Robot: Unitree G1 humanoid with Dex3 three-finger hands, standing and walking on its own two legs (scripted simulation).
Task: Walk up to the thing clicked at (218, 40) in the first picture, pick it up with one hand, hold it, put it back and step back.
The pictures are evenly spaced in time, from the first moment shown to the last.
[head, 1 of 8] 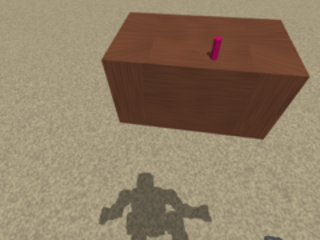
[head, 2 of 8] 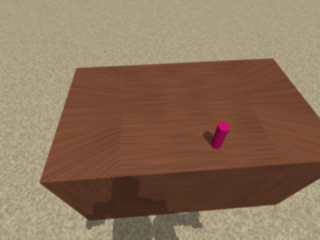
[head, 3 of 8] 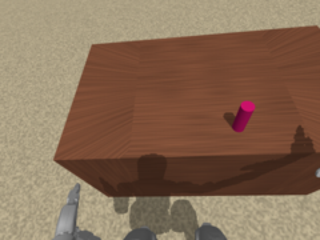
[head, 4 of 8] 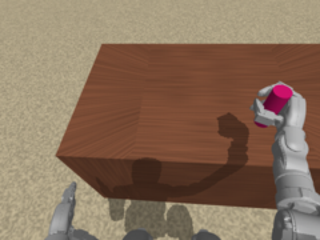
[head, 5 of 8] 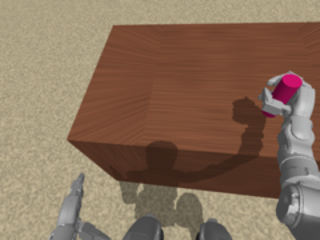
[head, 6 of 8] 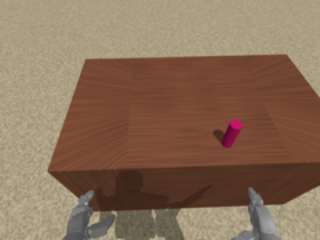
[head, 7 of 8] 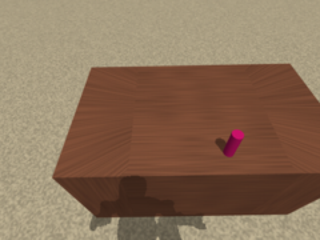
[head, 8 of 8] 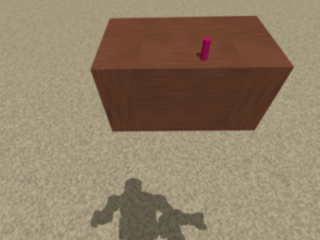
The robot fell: no
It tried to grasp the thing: yes
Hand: right
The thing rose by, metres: 0.24
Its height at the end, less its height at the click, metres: +0.00
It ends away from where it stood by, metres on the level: 0.01
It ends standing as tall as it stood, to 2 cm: yes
